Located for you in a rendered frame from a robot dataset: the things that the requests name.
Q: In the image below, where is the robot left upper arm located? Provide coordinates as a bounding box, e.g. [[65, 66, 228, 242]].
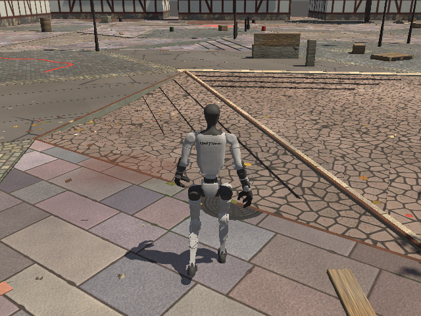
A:
[[179, 132, 198, 167]]

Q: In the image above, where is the left robot hand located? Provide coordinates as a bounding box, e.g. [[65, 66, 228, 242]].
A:
[[174, 176, 190, 188]]

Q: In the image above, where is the left robot forearm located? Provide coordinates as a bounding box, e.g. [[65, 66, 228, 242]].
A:
[[175, 158, 186, 179]]

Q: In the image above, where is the right robot forearm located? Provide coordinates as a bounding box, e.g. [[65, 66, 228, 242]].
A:
[[237, 160, 251, 192]]

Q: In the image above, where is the right robot hand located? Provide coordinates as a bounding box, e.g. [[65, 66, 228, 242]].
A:
[[237, 190, 253, 208]]

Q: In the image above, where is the right robot thigh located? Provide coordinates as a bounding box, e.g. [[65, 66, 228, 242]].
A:
[[218, 183, 233, 224]]

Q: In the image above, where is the robot left foot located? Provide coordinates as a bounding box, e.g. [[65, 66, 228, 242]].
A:
[[187, 264, 198, 276]]

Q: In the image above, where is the robot right upper arm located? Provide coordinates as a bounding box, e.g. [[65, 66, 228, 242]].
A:
[[225, 133, 243, 170]]

